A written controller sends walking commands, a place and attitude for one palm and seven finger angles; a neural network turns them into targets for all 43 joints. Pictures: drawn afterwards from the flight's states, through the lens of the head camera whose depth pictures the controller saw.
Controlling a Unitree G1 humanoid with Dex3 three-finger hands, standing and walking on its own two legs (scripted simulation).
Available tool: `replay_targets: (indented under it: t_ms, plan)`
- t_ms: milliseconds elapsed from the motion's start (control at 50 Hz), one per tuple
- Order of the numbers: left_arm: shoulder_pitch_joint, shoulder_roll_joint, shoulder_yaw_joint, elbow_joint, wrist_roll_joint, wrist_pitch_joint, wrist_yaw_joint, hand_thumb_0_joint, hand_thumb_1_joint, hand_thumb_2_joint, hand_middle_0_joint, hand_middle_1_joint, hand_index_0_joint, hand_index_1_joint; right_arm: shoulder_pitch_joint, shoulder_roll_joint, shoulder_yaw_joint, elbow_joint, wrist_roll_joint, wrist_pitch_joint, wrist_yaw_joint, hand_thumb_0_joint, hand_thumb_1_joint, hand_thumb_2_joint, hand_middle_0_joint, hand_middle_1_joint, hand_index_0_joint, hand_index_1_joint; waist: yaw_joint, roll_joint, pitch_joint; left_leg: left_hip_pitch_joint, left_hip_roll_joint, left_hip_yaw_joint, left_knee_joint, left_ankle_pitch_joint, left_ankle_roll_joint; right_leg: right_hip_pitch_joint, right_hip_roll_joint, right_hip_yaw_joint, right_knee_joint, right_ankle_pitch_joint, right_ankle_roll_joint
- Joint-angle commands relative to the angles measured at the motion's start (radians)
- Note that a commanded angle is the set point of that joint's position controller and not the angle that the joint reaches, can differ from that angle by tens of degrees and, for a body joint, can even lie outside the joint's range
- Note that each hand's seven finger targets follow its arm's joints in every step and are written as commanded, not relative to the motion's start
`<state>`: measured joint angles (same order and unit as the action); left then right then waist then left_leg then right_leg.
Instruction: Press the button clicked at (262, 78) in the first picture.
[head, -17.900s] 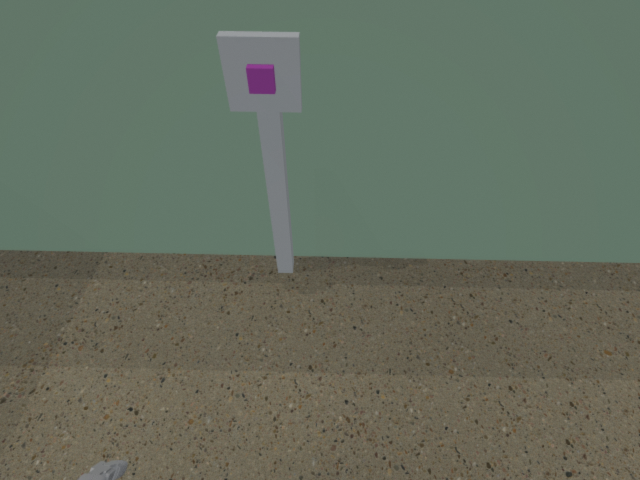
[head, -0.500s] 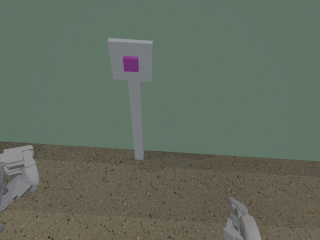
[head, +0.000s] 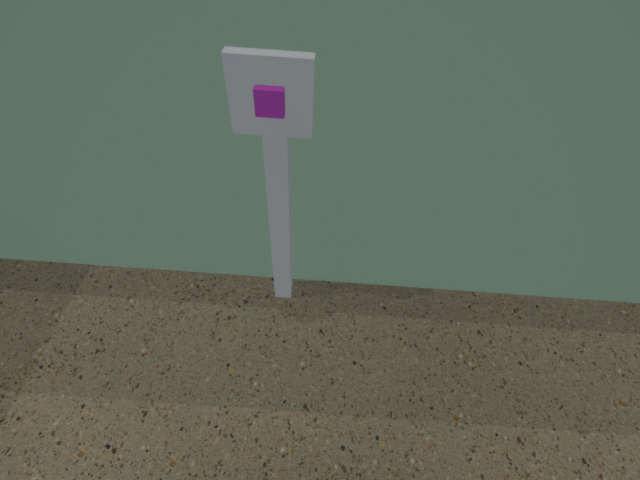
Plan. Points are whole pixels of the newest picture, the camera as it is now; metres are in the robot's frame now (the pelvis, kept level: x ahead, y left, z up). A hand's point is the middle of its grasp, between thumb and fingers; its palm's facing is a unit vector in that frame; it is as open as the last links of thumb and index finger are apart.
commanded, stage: let the arm hang, fingers relaxed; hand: left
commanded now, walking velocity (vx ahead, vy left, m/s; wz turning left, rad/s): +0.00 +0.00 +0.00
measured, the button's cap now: (269, 101) +0.80 +0.13 +0.05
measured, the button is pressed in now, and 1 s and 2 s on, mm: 0 0 0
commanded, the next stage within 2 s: stand and wait in 0.82 s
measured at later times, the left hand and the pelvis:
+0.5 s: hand out of the picture -0.02 +0.20 -0.16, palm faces +0.03 -0.96 -0.27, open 7.0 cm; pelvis +0.01 -0.01 +0.01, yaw +0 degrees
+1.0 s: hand out of the picture +0.04 +0.15 -0.16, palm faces +0.03 -0.98 -0.22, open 7.3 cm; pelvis +0.03 -0.03 +0.01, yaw +0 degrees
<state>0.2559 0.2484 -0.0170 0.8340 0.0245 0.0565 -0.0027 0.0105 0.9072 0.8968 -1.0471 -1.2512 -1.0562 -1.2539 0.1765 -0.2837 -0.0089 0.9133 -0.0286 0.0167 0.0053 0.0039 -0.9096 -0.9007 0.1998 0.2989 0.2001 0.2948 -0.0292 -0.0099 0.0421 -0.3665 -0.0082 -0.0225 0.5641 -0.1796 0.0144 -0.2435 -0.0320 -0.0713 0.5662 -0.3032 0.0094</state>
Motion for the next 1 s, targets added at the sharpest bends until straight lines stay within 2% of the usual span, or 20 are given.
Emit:
replay_targets:
  t_ms: [0, 20, 40, 60, 80, 140, 300, 380, 420, 480, 520, 600, 660, 700, 760, 880, 980]
  plan:
    - [0.021, 0.173, 0.057, 0.062, -0.008, -0.051, 0.009, 0.0, 0.9, 0.9, -0.75, -0.9, -0.75, -0.9, -0.002, -0.112, -0.021, -0.005, 0.005, -0.009, -0.016, 0.0, -0.9, -0.9, 0.2, 0.3, 0.2, 0.3, 0.03, 0.134, -0.039, 0.061, 0.081, -0.131, -0.201, -0.118, 0.019, 0.011, -0.061, 0.106, -0.195, -0.112, -0.068]
    - [0.031, 0.161, 0.056, 0.096, -0.009, -0.052, 0.009, 0.0, 0.9, 0.9, -0.713, -0.86, -0.713, -0.86, 0.01, -0.102, -0.021, 0.014, 0.006, -0.009, -0.019, 0.0, -0.9, -0.9, 0.2, 0.3, 0.2, 0.3, 0.03, 0.147, -0.04, 0.074, 0.076, -0.128, -0.203, -0.13, 0.018, 0.007, -0.062, 0.111, -0.206, -0.113, -0.071]
    - [0.043, 0.138, 0.067, 0.123, -0.006, -0.052, 0.011, 0.0, 0.9, 0.9, -0.677, -0.82, -0.677, -0.82, 0.024, -0.093, -0.026, 0.029, 0.001, -0.007, -0.023, 0.0, -0.9, -0.9, 0.2, 0.3, 0.2, 0.3, 0.029, 0.191, -0.032, 0.078, 0.08, -0.132, -0.217, -0.159, 0.02, 0.005, -0.06, 0.105, -0.211, -0.117, -0.075]
    - [0.054, 0.142, 0.066, 0.15, -0.008, -0.052, 0.011, 0.0, 0.9, 0.9, -0.64, -0.78, -0.64, -0.78, 0.04, -0.088, -0.026, 0.047, 0.003, -0.006, -0.025, 0.0, -0.9, -0.9, 0.2, 0.3, 0.2, 0.3, 0.03, 0.196, -0.036, 0.079, 0.084, -0.142, -0.233, -0.175, 0.022, 0.016, -0.056, 0.097, -0.209, -0.107, -0.075]
    - [0.067, 0.144, 0.064, 0.171, -0.009, -0.053, 0.012, 0.0, 0.9, 0.9, -0.603, -0.74, -0.603, -0.74, 0.052, -0.094, -0.029, 0.056, 0.007, -0.005, -0.028, 0.0, -0.9, -0.9, 0.2, 0.3, 0.2, 0.3, 0.034, 0.163, -0.035, 0.081, 0.087, -0.143, -0.23, -0.161, 0.024, 0.029, -0.053, 0.09, -0.216, -0.091, -0.074]
    - [0.073, 0.124, 0.055, 0.229, -0.013, -0.058, 0.014, 0.0, 0.9, 0.9, -0.493, -0.62, -0.493, -0.62, 0.09, -0.078, -0.031, 0.1, 0.01, -0.004, -0.031, 0.0, -0.9, -0.9, 0.2, 0.3, 0.2, 0.3, 0.025, 0.074, -0.019, 0.116, 0.085, -0.121, -0.214, -0.109, 0.022, 0.013, -0.069, 0.086, -0.244, -0.085, -0.077]
    - [0.089, 0.107, 0.049, 0.297, -0.014, -0.054, 0.024, 0.0, 0.9, 0.9, -0.2, -0.3, -0.2, -0.3, 0.134, -0.042, -0.033, 0.16, 0.01, 0.006, -0.033, 0.0, -0.9, -0.9, 0.2, 0.3, 0.2, 0.3, 0.018, 0.019, 0.057, 0.13, 0.083, -0.107, -0.218, -0.13, 0.022, -0.049, -0.069, 0.081, -0.265, -0.153, -0.077]
    - [0.09, 0.104, 0.052, 0.299, -0.013, -0.055, 0.027, 0.0, 0.9, 0.9, -0.2, -0.3, -0.2, -0.3, 0.133, -0.037, -0.033, 0.169, 0.011, 0.002, -0.033, 0.0, -0.9, -0.9, 0.2, 0.3, 0.2, 0.3, 0.024, 0.001, 0.051, 0.13, 0.081, -0.102, -0.216, -0.098, 0.023, -0.037, -0.067, 0.079, -0.252, -0.13, -0.074]
    - [0.08, 0.092, 0.053, 0.298, -0.014, -0.055, 0.029, 0.0, 0.9, 0.9, -0.2, -0.3, -0.2, -0.3, 0.132, -0.02, -0.031, 0.176, 0.009, -0.001, -0.033, 0.0, -0.9, -0.9, 0.2, 0.3, 0.2, 0.3, 0.022, 0.02, 0.054, 0.122, 0.085, -0.107, -0.227, -0.088, 0.023, -0.025, -0.067, 0.075, -0.243, -0.11, -0.071]
    - [0.08, 0.087, 0.054, 0.297, -0.013, -0.06, 0.031, 0.0, 0.9, 0.9, -0.2, -0.3, -0.2, -0.3, 0.118, -0.014, -0.028, 0.179, 0.011, -0.006, -0.033, 0.0, -0.9, -0.9, 0.2, 0.3, 0.2, 0.3, 0.03, 0.016, 0.04, 0.132, 0.086, -0.096, -0.217, -0.004, 0.022, 0.003, -0.069, 0.072, -0.237, -0.04, -0.065]
    - [0.065, 0.076, 0.054, 0.294, -0.014, -0.061, 0.032, 0.0, 0.9, 0.9, -0.2, -0.3, -0.2, -0.3, 0.118, 0.0, -0.025, 0.185, 0.009, -0.007, -0.033, 0.0, -0.9, -0.9, 0.2, 0.3, 0.2, 0.3, 0.025, 0.005, 0.035, 0.138, 0.085, -0.088, -0.21, 0.03, 0.017, 0.015, -0.075, 0.071, -0.239, -0.02, -0.063]
    - [0.047, 0.065, 0.055, 0.289, -0.014, -0.063, 0.035, 0.0, 0.9, 0.9, -0.2, -0.3, -0.2, -0.3, 0.106, 0.009, -0.021, 0.191, 0.008, -0.011, -0.035, 0.0, -0.9, -0.9, 0.2, 0.3, 0.2, 0.3, 0.027, 0.026, 0.036, 0.143, 0.089, -0.083, -0.201, 0.101, 0.014, 0.036, -0.077, 0.067, -0.237, 0.04, -0.059]
    - [0.032, 0.062, 0.056, 0.288, -0.016, -0.062, 0.034, 0.0, 0.9, 0.9, -0.2, -0.3, -0.2, -0.3, 0.1, 0.015, -0.018, 0.194, 0.007, -0.01, -0.036, 0.0, -0.9, -0.9, 0.2, 0.3, 0.2, 0.3, 0.026, 0.044, 0.046, 0.141, 0.085, -0.079, -0.204, 0.095, 0.008, 0.039, -0.079, 0.069, -0.245, 0.033, -0.059]
    - [0.025, 0.059, 0.057, 0.286, -0.016, -0.064, 0.035, 0.0, 0.9, 0.9, -0.2, -0.3, -0.2, -0.3, 0.096, 0.013, -0.019, 0.192, 0.007, -0.01, -0.037, 0.0, -0.9, -0.9, 0.2, 0.3, 0.2, 0.3, 0.025, 0.025, 0.037, 0.152, 0.088, -0.073, -0.194, 0.11, 0.005, 0.043, -0.081, 0.071, -0.25, 0.052, -0.059]
    - [0.017, 0.054, 0.059, 0.284, -0.017, -0.063, 0.034, 0.0, 0.9, 0.9, -0.2, -0.3, -0.2, -0.3, 0.098, 0.018, -0.016, 0.195, 0.007, -0.012, -0.038, 0.0, -0.9, -0.9, 0.2, 0.3, 0.2, 0.3, 0.024, 0.046, 0.032, 0.152, 0.088, -0.073, -0.197, 0.116, 0.003, 0.056, -0.079, 0.073, -0.253, 0.061, -0.059]
    - [0.026, 0.046, 0.059, 0.284, -0.018, -0.066, 0.037, 0.0, 0.9, 0.9, -0.2, -0.3, -0.2, -0.3, 0.105, 0.019, -0.016, 0.194, 0.01, -0.012, -0.043, 0.0, -0.9, -0.9, 0.2, 0.3, 0.2, 0.3, 0.024, 0.021, 0.004, 0.175, 0.095, -0.062, -0.179, 0.163, 0.001, 0.079, -0.078, 0.071, -0.253, 0.124, -0.059]
    - [0.039, 0.04, 0.057, 0.289, -0.019, -0.067, 0.04, 0.0, 0.9, 0.9, -0.2, -0.3, -0.2, -0.3, 0.107, 0.025, -0.017, 0.199, 0.011, -0.009, -0.046, 0.0, -0.9, -0.9, 0.2, 0.3, 0.2, 0.3, 0.023, 0.009, 0.012, 0.188, 0.097, -0.051, -0.168, 0.176, 0.0, 0.078, -0.078, 0.071, -0.259, 0.162, -0.059]
